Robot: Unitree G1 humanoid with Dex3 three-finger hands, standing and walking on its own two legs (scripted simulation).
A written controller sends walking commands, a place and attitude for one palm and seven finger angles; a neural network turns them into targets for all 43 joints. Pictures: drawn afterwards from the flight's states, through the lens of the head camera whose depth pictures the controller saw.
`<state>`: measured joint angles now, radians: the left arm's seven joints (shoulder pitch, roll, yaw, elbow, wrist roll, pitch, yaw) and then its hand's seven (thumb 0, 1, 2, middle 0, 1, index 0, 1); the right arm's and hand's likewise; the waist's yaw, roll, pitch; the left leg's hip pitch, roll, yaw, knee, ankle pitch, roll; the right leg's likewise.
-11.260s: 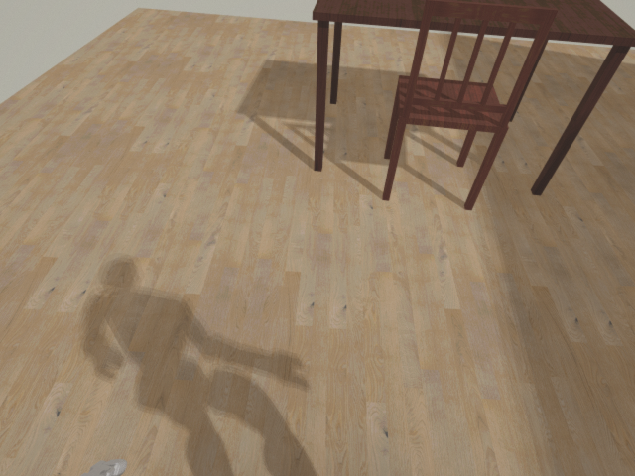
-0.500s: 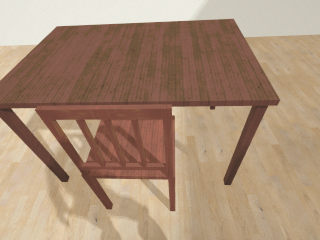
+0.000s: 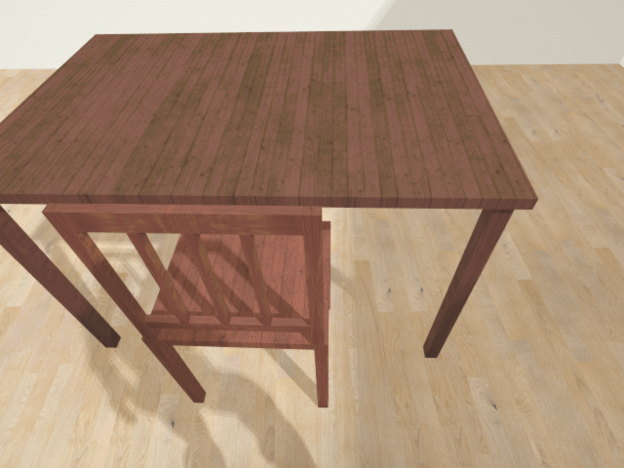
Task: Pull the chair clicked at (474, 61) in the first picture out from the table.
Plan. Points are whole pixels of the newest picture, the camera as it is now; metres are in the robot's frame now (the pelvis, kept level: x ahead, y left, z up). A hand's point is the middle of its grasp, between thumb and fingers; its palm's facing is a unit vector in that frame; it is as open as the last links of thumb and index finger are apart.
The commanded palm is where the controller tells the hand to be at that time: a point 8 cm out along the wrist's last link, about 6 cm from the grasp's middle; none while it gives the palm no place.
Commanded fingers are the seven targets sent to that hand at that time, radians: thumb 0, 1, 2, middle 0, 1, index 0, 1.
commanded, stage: look again from close up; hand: left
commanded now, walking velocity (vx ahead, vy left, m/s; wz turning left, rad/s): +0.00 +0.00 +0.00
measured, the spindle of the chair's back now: (210, 282) +0.44 +0.22 -0.09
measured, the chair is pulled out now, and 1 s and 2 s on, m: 0.00 0.00 0.00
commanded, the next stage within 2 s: raise the hand toward the chair's back in 0.30 s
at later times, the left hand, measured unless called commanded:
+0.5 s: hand out of the picture +0.08 +0.20 -0.12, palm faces +0.22 -0.95 -0.24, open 7.3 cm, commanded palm +0.10 +0.22 -0.07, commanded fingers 0.00 0.76 0.84 -0.19 -0.28 -0.19 -0.28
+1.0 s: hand out of the picture +0.13 +0.21 -0.05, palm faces +0.15 -0.99 -0.05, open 10.8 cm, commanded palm +0.12 +0.24 -0.06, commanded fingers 0.00 0.18 0.59 -0.13 -0.19 -0.13 -0.19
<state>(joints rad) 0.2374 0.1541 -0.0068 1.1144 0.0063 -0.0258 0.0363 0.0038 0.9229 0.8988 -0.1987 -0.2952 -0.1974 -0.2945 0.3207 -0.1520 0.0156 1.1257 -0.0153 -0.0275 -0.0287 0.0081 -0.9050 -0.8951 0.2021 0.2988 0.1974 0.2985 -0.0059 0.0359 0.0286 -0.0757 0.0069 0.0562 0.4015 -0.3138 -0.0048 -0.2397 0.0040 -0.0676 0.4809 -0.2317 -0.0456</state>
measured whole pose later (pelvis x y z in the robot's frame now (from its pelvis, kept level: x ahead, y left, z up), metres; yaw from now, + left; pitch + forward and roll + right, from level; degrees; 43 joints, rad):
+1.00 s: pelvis -0.05 +0.02 -0.11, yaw +3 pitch +15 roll -2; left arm 0.49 0.18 0.07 -0.05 -0.20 -0.63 -0.17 0.01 0.40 0.69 -0.15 -0.22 -0.14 -0.22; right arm 0.11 -0.24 -0.01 0.49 -0.01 -0.25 0.00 0.01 -0.90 -0.90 0.20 0.30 0.20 0.30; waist 0.06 -0.01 -0.12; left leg -0.91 0.00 -0.02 1.27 -0.63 0.02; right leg -0.98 -0.05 -0.14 1.19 -0.47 -0.04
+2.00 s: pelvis -0.02 +0.02 -0.08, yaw +3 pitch +17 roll -3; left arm 0.30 0.27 0.24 0.04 -0.28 -0.40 -0.28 -0.02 -0.50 0.30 -0.06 -0.08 -0.06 -0.08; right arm 0.24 -0.24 0.01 0.54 0.03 -0.22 -0.05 0.02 -0.90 -0.89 0.21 0.30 0.20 0.30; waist -0.01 0.03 -0.15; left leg -0.81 0.01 -0.01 1.12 -0.60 0.03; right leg -0.88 -0.04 -0.13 1.03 -0.44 -0.02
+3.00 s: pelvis -0.03 +0.03 -0.09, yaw +2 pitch +18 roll -2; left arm 0.20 0.24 0.17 0.13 -0.23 -0.41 -0.24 -0.02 -0.50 0.30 -0.06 -0.08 -0.06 -0.08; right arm 0.24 -0.24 0.02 0.53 0.01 -0.21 -0.02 0.02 -0.90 -0.89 0.21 0.30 0.20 0.30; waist -0.03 0.02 -0.15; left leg -0.87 0.00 0.01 1.15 -0.60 0.04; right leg -0.95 -0.05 -0.11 1.07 -0.43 -0.01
